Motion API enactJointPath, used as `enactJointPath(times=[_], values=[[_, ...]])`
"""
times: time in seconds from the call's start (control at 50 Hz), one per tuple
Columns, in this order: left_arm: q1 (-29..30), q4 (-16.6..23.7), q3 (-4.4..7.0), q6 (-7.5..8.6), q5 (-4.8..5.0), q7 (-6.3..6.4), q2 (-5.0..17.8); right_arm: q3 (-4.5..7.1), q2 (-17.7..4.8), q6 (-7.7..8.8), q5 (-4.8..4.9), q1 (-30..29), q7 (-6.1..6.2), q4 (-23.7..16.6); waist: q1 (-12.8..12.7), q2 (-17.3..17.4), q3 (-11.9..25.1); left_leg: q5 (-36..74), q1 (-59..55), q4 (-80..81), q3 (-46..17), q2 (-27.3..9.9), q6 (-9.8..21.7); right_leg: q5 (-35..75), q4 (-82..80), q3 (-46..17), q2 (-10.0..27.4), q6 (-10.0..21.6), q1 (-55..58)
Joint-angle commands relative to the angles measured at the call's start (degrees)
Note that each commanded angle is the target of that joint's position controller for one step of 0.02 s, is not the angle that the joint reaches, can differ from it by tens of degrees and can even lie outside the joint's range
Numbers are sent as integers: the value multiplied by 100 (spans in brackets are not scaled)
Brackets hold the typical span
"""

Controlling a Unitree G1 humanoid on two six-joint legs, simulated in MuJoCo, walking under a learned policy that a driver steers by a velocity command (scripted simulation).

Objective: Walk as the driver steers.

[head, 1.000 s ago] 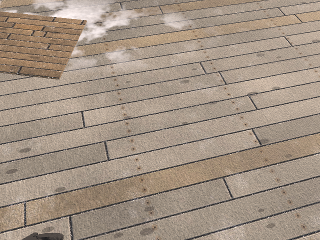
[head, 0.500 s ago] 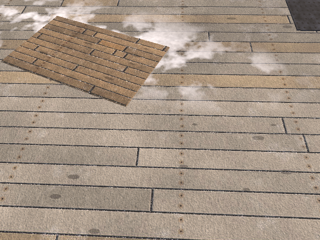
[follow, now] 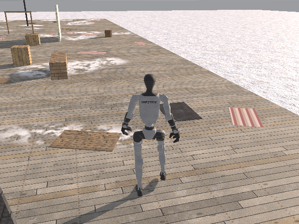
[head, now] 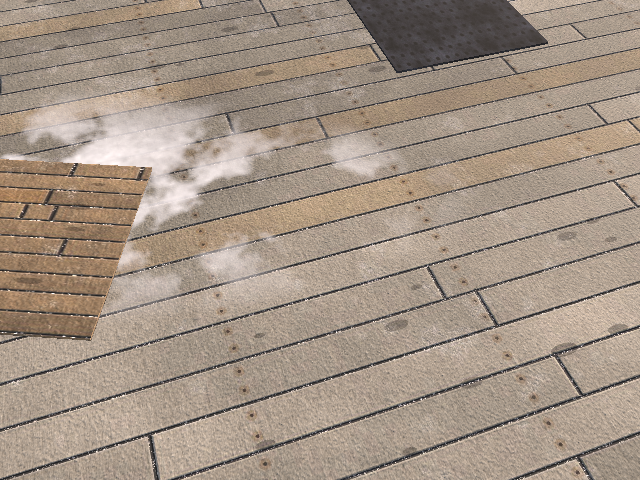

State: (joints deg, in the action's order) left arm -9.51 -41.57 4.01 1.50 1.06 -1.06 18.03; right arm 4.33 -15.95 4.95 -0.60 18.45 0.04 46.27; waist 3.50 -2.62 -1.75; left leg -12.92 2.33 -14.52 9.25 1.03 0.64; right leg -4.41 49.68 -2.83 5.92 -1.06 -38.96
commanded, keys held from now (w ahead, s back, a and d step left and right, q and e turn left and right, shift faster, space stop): e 0.24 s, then no key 0.02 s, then q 0.06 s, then w+q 0.68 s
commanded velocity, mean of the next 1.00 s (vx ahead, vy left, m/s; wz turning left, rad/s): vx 0.32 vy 0.00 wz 0.05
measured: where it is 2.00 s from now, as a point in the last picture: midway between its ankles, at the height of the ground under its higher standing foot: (296, 297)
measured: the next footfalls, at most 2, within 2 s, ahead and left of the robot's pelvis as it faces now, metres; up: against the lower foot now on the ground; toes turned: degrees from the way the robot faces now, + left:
right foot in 0.16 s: +0.24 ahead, -0.13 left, +0.00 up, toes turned -7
left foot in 0.74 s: +0.29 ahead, +0.11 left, +0.00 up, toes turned +1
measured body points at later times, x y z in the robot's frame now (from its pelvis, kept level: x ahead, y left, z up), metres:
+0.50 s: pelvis +0.16 -0.05 +0.00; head +0.19 -0.06 +0.45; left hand +0.35 +0.19 -0.10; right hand +0.24 -0.34 -0.12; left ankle +0.24 +0.11 -0.70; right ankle +0.20 -0.13 -0.74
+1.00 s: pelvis +0.34 +0.03 +0.00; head +0.37 +0.06 +0.45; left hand +0.52 +0.30 -0.09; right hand +0.37 -0.25 -0.10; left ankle +0.25 +0.11 -0.74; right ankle +0.50 -0.12 -0.69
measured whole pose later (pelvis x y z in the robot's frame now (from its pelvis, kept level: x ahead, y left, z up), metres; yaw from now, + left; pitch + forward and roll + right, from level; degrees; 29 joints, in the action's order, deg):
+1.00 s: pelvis +0.34 +0.03 +0.00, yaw +7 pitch +3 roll -2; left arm -3.4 -41.8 3.5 5.7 0.1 -2.1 17.1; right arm 2.8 -14.4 2.5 1.0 25.4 1.2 45.3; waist 3.7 -1.9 -0.4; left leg -15.8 4.7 -17.8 -6.2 1.7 2.6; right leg -4.0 37.7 -2.7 1.0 -1.8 -34.7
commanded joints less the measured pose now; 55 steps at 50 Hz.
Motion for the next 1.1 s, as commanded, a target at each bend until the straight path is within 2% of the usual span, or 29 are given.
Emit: enactJointPath(times=[0.02, 0.1, 0.14, 0.16, 0.18, 0.2, 0.22, 0.24, 0.26, 0.28, 0.3, 0.34, 0.38, 0.42, 0.46, 0.62, 0.7, 0.72, 0.74, 0.76, 0.78, 0.8, 0.82, 0.84, 0.86, 0.9, 0.94, 0.98, 1.1], values=[[304, 496, -47, 69, -64, -138, 23, 207, -933, 40, 50, -586, 97, -430, -153, 556, -166, 2971, 445, 362, -180, -1451, 811, 686, -893, 285, -82, 58, 546], [269, 712, 107, -9, -85, -257, 357, 305, -1191, -106, 256, -589, 163, -371, -345, 769, 133, 4011, -133, -561, -16, -1612, 557, 47, -1368, 525, -391, 370, 1052], [-740, 488, 334, -34, -103, -217, 740, 306, -1155, -184, 331, -692, 183, -419, -902, 588, 671, 4320, 33, -2165, 172, -1324, 285, 264, -1938, 732, -833, 675, 2387], [-1236, 408, 484, -66, -105, -82, 1159, 231, -969, -167, 189, -401, 162, -437, -1081, -88, 1033, 2735, 984, -3682, 255, -944, -96, 2118, -2153, 85, -491, 944, 3652], [-978, 569, 502, -111, -135, 46, 1709, 11, -271, -140, -224, 265, 79, -580, -346, -1636, 1530, -2771, 3015, -5842, 14, -49, -515, 4937, -1528, -1991, 956, 1859, 5272], [-922, 892, 425, -45, -190, -31, 1544, -11, -644, -95, -60, 432, 10, -551, -617, -1014, 2932, -3011, 3364, -6787, -1356, 195, -505, 3443, -2261, -3682, 1662, 2659, 5616], [-674, 943, 356, -9, -143, -84, 1199, 87, -987, -121, 161, -255, 3, -631, -797, -234, 2378, -2361, 3645, -6729, -1542, -61, -378, 2386, -2604, -3084, 1308, 2367, 5137], [-378, 895, 300, 0, -31, -68, 987, 69, -926, -162, 156, -578, 65, -735, -651, 25, 1611, -1818, 3850, -6280, -1441, -232, -325, 1570, -2747, -2567, 1000, 2030, 4403], [-117, 907, 224, -22, 5, -25, 773, 67, -896, -232, 73, -638, 148, -650, -497, 236, 1167, -1500, 3710, -5912, -1430, -447, -345, 1256, -2865, -2207, 830, 1801, 3679], [99, 933, 158, -46, -62, 21, 612, 78, -918, -323, 32, -564, 190, -612, -320, 210, 982, -1266, 3301, -5651, -1425, -562, -326, 1143, -3039, -1902, 738, 1678, 3028], [184, 943, 143, -36, -187, 37, 628, 80, -907, -396, 57, -384, 195, -560, -194, -111, 974, -1174, 2854, -5537, -1369, -559, -357, 1444, -3096, -1771, 736, 1745, 2520], [196, 796, 72, 36, -234, 58, 458, 31, -704, -431, 29, -112, 209, -412, -111, -160, 1157, -959, 2397, -4952, -1272, -597, -426, 1745, -3142, -1197, 547, 1714, 2242], [73, 619, 68, 63, -190, 89, 465, -42, -520, -423, 53, -262, 181, -377, -261, -211, 1136, -536, 2306, -4212, -1147, -651, -421, 190, -3456, -984, 411, 1598, 2226], [3, 501, 128, 83, -198, 115, 704, -49, -576, -417, 113, -612, 142, -460, -438, -421, 848, -222, 2469, -3756, -1147, -677, -341, -1352, -3841, -1190, 525, 1552, 2228], [-59, 406, 150, 133, -216, 122, 797, -34, -664, -383, 147, -836, 120, -514, -536, -398, 628, -112, 2730, -3420, -1199, -690, -250, -1980, -4053, -1385, 712, 1492, 2444], [-178, 72, 193, 177, -71, 105, 857, -48, -516, -257, 172, -890, 0, -492, -620, -256, 304, -426, 2751, -2433, -969, -636, 23, -2097, -4200, -933, 945, 1274, 3122], [53, 24, 199, 64, 18, 77, 785, -9, -500, -243, 165, -331, -56, -283, -249, -120, 336, -88, 1452, -1449, -477, -325, 276, -2230, -3595, -260, 687, 994, 2563], [94, 24, 156, 56, -9, 75, 624, 41, -585, -257, 187, 56, -39, -141, -99, 13, 378, -236, 927, -1308, -518, -254, 392, -2305, -3091, -9, 503, 840, 2231], [240, 105, 45, 85, -91, 55, 258, 142, -882, -266, 216, 607, 4, -5, 63, 670, 437, -734, 256, -845, -1438, -785, 677, -2037, -1774, 568, 98, 533, 1580], [485, 456, -49, 215, -210, 19, -27, 328, -1658, -292, 217, 967, 47, -43, 76, 2052, 306, -1625, -637, -90, -3884, -1895, 1501, -2404, 75, 1090, -816, 40, -328], [751, 507, 28, 377, -117, 2, 344, 276, -1484, -202, 120, 1107, -2, -130, 313, 1662, 225, -2134, -863, 368, -4896, -2208, 1866, -2804, 901, 224, -797, 99, -1260], [686, 479, 81, 491, 19, -49, 535, 197, -1196, -118, 64, 881, -8, -227, 155, 1366, 99, -1831, -932, 277, -4540, -2084, 1723, -2334, 1159, -54, -486, 202, -1533], [623, 388, 85, 546, 3, -69, 547, 157, -1029, -80, 86, 679, -9, -319, 50, 1123, 89, -1203, -874, 177, -4031, -1877, 1559, -1858, 1080, -31, -353, 224, -1482], [709, 375, 92, 577, -113, -63, 550, 130, -962, -88, 136, 566, -6, -379, 20, 873, 88, -622, -756, 177, -3739, -1759, 1451, -1535, 812, -12, -283, 197, -1367], [774, 383, 106, 587, -170, -65, 536, 98, -902, -105, 152, 491, 17, -420, -62, 841, 90, -9, -583, 194, -3449, -1614, 1369, -1253, 491, -20, -249, 152, -1085], [906, 394, 79, 556, -161, -78, 379, 88, -852, -139, 137, 457, 79, -470, -113, 756, 131, 730, -333, 311, -2965, -1321, 1260, -632, -93, 92, -400, 19, -635], [1097, 443, 11, 531, -115, -89, 209, 148, -1015, -154, 161, 427, 143, -520, -106, 867, 22, 1257, 110, 284, -2519, -1077, 1172, -89, -925, 166, -558, -102, -102], [1466, 540, -35, 531, -80, -118, 106, 170, -1013, -178, 164, 564, 184, -485, 12, 905, -59, 1199, 495, 264, -2319, -900, 1058, 466, -1610, 221, -722, -143, 424], [1557, 579, -19, 559, -26, -190, 282, 195, -960, -192, 179, 817, 204, -285, 49, 1063, -168, 1526, -90, 52, -2438, -1323, 889, 759, -2229, 130, -581, 150, 812]])
Keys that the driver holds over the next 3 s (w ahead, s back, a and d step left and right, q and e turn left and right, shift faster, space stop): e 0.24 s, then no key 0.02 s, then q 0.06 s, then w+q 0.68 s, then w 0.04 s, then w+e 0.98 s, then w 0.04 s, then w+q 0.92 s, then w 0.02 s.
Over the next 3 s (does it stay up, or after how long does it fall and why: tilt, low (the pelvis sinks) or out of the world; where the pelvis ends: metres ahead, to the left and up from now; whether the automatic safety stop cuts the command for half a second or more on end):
stays up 1.44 -0.08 0.00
